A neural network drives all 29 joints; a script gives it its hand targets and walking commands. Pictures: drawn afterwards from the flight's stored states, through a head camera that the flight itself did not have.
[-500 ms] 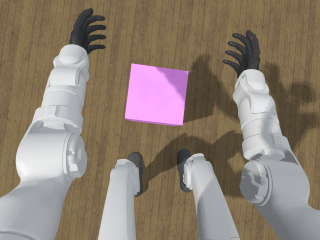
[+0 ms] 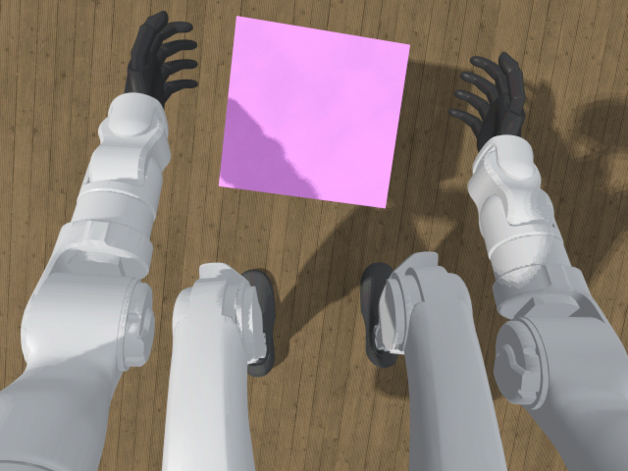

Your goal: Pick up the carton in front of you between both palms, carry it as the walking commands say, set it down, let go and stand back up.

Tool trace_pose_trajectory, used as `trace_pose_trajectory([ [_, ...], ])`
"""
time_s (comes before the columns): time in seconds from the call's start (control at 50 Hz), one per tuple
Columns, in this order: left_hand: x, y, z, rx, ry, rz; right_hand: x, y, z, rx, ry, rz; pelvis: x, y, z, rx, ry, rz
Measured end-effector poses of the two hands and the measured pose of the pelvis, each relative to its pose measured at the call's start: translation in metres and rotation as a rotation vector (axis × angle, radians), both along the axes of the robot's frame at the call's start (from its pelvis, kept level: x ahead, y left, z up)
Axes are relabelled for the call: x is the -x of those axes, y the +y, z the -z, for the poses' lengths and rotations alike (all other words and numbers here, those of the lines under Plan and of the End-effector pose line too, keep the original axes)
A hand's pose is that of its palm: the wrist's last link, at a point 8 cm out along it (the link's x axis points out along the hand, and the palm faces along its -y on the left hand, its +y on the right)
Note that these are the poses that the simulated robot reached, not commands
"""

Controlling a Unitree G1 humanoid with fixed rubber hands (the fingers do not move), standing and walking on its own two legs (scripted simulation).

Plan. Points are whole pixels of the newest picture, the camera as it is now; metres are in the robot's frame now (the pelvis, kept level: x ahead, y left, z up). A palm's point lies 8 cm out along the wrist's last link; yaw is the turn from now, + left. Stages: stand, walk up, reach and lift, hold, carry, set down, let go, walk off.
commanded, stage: reach and lift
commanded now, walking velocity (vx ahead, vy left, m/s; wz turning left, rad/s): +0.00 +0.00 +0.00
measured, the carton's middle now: (309, 132) +0.48 +0.01 -0.33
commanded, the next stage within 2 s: none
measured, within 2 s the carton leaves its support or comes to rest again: leaves its support in 1.20 s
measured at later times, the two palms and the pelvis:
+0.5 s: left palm (183, 101) +0.52 +0.18 -0.27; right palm (465, 125) +0.48 -0.20 -0.25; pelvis -0.01 -0.01 -0.09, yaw -1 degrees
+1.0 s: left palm (206, 104) +0.51 +0.15 -0.26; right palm (430, 117) +0.49 -0.15 -0.25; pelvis -0.02 -0.01 -0.07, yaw -1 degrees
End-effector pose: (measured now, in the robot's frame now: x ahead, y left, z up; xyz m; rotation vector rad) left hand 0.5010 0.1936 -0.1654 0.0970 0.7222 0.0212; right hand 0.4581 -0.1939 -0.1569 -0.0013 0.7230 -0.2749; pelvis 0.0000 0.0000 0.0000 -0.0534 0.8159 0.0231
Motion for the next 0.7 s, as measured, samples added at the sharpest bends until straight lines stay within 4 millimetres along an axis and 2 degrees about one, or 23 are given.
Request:
trace_pose_trajectory([
  [0.1,0.001,-0.002,0.034,-0.01,0.026,-0.015,-0.002,0.005,0.036,-0.001,0.035,-0.02,0.008,-0.004,0.027,-0.004,-0.052,0.006],
  [0.22,-0.009,-0.005,0.076,-0.012,0.013,-0.021,-0.014,0.011,0.077,-0.006,0.056,-0.05,0.014,-0.008,0.06,-0.008,-0.108,0.011],
  [0.3,-0.01,-0.007,0.101,-0.012,0.014,-0.025,-0.029,0.0,0.09,0.018,0.039,-0.046,0.015,-0.008,0.075,-0.009,-0.138,0.019],
  [0.36,-0.008,-0.011,0.115,0.001,0.016,-0.015,-0.032,-0.007,0.096,0.028,0.03,-0.038,0.014,-0.008,0.083,-0.01,-0.148,0.024],
  [0.5,-0.015,-0.009,0.104,0.004,-0.018,-0.015,-0.024,-0.007,0.097,0.017,0.033,-0.042,0.013,-0.006,0.089,-0.008,-0.162,0.032],
  [0.62,-0.01,-0.02,0.095,0.01,0.009,0.019,-0.011,-0.004,0.093,-0.009,0.046,-0.012,0.013,-0.004,0.083,-0.008,-0.161,0.029],
  [0.7,-0.009,-0.026,0.095,0.001,0.029,0.025,-0.011,0.002,0.092,-0.03,0.049,-0.019,0.015,-0.004,0.081,-0.007,-0.152,0.035],
])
